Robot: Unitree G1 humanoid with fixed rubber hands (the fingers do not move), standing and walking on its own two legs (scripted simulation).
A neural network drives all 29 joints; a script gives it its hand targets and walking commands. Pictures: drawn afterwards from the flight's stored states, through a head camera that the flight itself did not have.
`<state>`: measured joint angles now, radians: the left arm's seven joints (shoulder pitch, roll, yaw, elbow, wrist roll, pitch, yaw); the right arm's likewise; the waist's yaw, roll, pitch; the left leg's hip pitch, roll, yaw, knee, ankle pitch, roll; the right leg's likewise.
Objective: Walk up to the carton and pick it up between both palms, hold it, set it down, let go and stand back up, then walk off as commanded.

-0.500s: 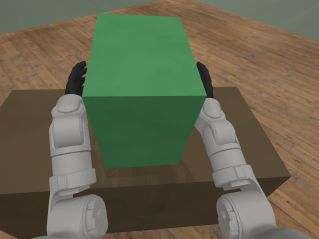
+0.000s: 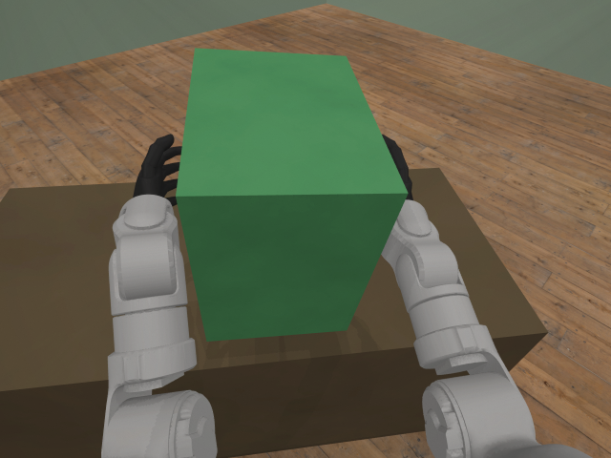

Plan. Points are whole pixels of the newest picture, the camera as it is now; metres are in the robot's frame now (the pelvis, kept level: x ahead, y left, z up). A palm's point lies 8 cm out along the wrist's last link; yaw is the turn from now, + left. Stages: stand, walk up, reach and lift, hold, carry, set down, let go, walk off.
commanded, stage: hold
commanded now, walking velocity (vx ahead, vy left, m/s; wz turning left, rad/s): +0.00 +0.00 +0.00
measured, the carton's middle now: (276, 199) +0.40 -0.01 +0.15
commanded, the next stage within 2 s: none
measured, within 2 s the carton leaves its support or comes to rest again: neither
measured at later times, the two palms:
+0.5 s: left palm (140, 200) +0.36 +0.15 +0.19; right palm (379, 181) +0.37 -0.14 +0.19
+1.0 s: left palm (133, 217) +0.35 +0.16 +0.18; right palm (374, 179) +0.37 -0.13 +0.20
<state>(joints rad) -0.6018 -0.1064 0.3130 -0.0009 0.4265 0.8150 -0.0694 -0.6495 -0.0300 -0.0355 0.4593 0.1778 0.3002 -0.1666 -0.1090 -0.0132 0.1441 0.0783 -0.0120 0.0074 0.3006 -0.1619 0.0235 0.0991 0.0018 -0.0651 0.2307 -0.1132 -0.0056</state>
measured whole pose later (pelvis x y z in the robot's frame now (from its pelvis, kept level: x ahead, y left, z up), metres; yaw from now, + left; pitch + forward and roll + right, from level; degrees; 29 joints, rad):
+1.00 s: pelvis +0.00 -0.01 +0.00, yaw +2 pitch -11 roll -1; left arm -0.56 -0.06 0.28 -0.03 0.38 0.81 -0.05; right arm -0.68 0.01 -0.06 0.49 0.17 0.29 -0.16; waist -0.10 -0.13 0.09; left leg 0.04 0.00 -0.02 0.32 -0.17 0.00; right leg 0.08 0.01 -0.10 0.23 -0.12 -0.02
